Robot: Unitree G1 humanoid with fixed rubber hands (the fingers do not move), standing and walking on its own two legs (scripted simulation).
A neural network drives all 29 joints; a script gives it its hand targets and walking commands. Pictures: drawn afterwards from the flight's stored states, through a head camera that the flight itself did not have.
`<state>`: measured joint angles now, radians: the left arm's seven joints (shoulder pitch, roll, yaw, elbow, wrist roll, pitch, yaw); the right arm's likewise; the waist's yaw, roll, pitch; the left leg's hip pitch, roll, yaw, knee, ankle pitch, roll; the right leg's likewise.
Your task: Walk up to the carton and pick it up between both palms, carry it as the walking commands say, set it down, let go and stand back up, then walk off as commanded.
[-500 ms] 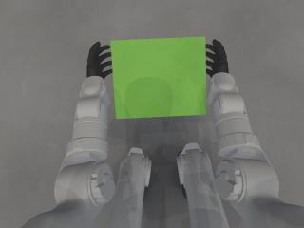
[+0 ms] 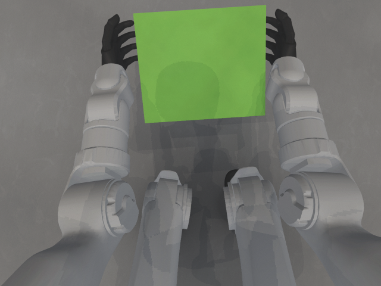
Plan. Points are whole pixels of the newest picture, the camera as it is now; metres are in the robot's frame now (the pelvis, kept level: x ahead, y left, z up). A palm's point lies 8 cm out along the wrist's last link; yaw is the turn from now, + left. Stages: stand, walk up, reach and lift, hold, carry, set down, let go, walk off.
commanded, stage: set down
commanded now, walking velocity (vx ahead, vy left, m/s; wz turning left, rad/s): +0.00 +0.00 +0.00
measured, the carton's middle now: (198, 72) +0.52 -0.01 -0.21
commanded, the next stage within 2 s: none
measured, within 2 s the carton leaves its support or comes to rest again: neither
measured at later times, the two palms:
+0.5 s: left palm (124, 71) +0.53 +0.15 -0.19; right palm (267, 63) +0.53 -0.15 -0.19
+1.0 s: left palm (126, 74) +0.52 +0.15 -0.20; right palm (266, 65) +0.52 -0.16 -0.21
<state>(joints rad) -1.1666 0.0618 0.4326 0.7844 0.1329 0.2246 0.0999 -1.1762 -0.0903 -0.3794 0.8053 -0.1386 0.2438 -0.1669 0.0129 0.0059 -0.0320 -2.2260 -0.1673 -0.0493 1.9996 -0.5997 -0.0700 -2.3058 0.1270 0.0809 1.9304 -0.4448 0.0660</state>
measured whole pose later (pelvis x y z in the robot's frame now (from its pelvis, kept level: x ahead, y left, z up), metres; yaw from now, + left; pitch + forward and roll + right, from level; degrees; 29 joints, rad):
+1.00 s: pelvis +0.01 +0.00 -0.05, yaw +1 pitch +39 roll +0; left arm -1.30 0.16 0.31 0.97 0.04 0.16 0.11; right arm -1.30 -0.20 -0.31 1.01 -0.02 0.15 -0.12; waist -0.01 0.00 0.22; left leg -2.24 -0.16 -0.02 2.22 -0.66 -0.05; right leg -2.30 0.07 0.04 2.16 -0.53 0.05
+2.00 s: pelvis +0.01 +0.00 -0.06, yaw +1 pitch +38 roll -1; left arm -1.33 0.18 0.33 1.01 0.08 0.12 0.05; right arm -1.35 -0.24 -0.34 1.09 -0.02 0.11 -0.05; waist -0.01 -0.01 0.26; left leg -2.25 -0.11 -0.01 2.26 -0.68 -0.02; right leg -2.31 0.06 0.02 2.20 -0.56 0.04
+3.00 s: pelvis +0.00 -0.01 -0.03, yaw +2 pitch +40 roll +0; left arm -1.27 0.35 0.13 0.98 -0.16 0.09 0.10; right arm -1.22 -0.33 -0.17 0.95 0.19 0.08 -0.11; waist -0.03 0.00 0.16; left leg -2.22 -0.05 0.00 2.14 -0.62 0.00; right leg -2.26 0.02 0.00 2.09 -0.53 0.01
